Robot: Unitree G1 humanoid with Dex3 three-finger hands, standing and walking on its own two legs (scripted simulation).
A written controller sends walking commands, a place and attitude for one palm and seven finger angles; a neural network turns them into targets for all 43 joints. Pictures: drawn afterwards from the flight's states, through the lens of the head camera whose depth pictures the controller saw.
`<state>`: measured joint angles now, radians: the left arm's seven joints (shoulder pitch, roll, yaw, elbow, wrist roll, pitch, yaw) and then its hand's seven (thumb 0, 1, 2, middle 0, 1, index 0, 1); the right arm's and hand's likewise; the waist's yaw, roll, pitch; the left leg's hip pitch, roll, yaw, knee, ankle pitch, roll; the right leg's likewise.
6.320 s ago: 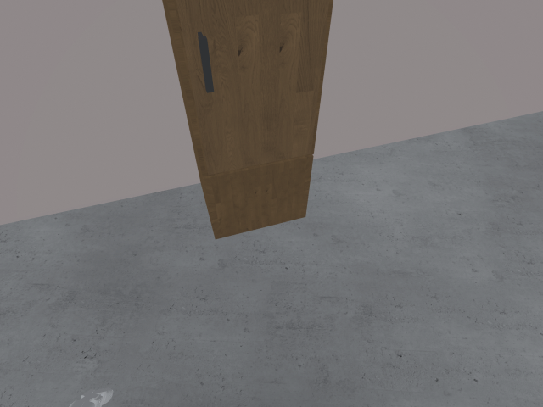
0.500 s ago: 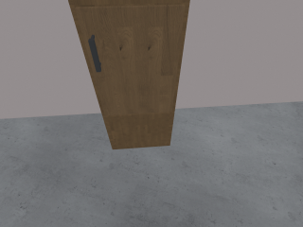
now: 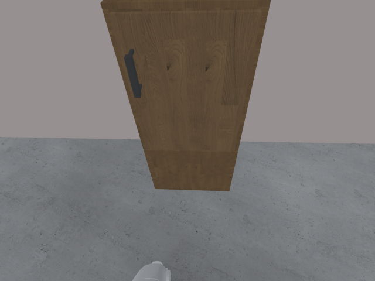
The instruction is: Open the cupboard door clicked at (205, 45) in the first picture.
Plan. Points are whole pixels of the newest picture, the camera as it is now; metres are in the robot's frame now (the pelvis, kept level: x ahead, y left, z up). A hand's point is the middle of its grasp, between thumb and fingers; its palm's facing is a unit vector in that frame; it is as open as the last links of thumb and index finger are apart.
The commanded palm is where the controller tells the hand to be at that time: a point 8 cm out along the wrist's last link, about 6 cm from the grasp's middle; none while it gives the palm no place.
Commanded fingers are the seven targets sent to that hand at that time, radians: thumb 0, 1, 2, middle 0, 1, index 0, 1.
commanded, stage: take the last steps up to it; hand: left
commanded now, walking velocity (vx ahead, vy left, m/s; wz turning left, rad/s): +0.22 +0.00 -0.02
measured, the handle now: (134, 74) +0.68 +0.24 +0.07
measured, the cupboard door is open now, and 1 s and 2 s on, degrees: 0 0 0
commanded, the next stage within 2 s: come to a stop and stand still in 0.20 s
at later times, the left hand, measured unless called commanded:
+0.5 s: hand (124, 248) +0.22 +0.21 -0.17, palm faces +0.02 -0.98 -0.22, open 7.3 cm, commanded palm none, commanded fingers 0.00 0.90 0.90 -0.20 -0.30 -0.20 -0.30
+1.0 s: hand out of the picture +0.14 +0.23 -0.18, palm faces +0.03 -0.98 -0.21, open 7.3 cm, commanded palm none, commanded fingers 0.00 0.90 0.90 -0.20 -0.30 -0.20 -0.30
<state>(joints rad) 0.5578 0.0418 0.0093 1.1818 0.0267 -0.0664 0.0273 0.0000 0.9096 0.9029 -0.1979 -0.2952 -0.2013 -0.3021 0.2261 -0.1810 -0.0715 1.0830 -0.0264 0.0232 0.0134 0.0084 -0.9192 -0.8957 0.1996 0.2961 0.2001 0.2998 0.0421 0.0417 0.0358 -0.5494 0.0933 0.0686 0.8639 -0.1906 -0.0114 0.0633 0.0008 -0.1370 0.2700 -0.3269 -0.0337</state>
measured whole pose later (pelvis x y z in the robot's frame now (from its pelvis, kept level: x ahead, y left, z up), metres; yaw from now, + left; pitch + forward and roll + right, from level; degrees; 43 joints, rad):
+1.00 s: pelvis +0.09 +0.04 +0.00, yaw -2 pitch -1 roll +0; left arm 0.21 0.19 0.07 1.05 0.02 0.07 0.02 0.00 0.91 0.90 -0.20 -0.30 -0.20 -0.30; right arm 0.31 -0.14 -0.04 1.05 -0.03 0.02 -0.02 0.00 -0.91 -0.90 0.20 0.30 0.20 0.30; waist -0.01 -0.03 0.01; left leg -0.17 0.01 0.05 0.49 -0.31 0.01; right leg -0.44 -0.04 -0.01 0.76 -0.32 0.02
